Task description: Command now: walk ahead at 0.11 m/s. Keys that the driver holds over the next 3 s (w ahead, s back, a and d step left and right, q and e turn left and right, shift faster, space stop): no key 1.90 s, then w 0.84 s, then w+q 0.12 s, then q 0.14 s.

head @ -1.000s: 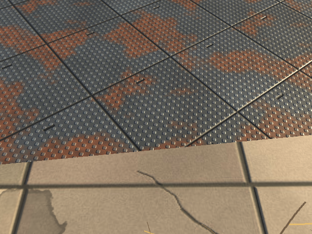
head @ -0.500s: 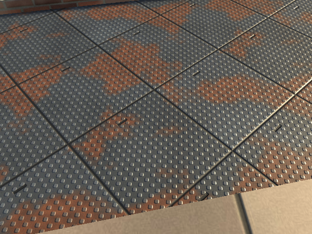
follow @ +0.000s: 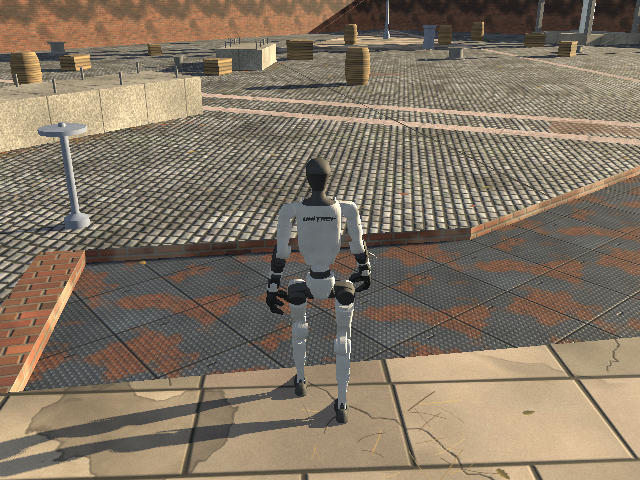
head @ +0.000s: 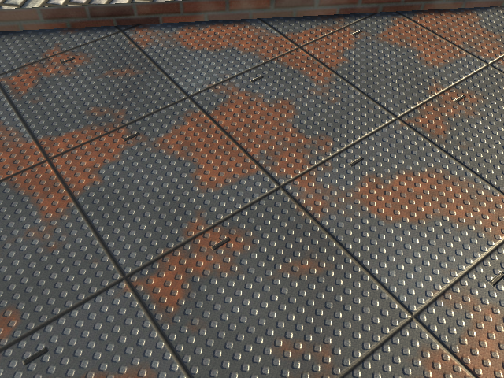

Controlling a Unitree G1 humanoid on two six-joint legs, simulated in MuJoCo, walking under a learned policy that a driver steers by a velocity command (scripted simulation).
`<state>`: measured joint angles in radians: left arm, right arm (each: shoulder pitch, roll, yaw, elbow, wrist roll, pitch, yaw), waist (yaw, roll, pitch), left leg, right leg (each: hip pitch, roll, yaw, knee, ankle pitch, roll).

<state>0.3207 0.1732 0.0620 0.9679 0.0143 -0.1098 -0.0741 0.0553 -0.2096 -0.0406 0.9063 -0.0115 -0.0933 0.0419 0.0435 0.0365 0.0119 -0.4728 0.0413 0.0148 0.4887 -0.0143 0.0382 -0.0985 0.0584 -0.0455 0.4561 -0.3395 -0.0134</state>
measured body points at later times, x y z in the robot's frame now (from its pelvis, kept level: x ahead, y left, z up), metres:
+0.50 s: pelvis +0.03 +0.01 -0.01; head +0.05 +0.00 +0.44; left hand +0.10 +0.25 -0.14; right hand +0.18 -0.23 -0.13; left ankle +0.12 +0.10 -0.73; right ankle -0.07 -0.11 -0.73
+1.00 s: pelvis +0.03 +0.00 +0.00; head +0.05 -0.01 +0.45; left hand +0.06 +0.23 -0.15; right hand +0.15 -0.25 -0.14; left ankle +0.12 +0.10 -0.73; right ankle -0.07 -0.11 -0.73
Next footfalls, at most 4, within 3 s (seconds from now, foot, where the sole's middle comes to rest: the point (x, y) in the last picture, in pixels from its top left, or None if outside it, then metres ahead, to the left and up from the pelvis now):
2.78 right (345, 365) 0.57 -0.22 -0.89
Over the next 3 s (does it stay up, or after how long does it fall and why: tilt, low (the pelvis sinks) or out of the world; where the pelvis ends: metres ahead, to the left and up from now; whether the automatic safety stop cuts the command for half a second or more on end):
stays up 0.53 -0.12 -0.12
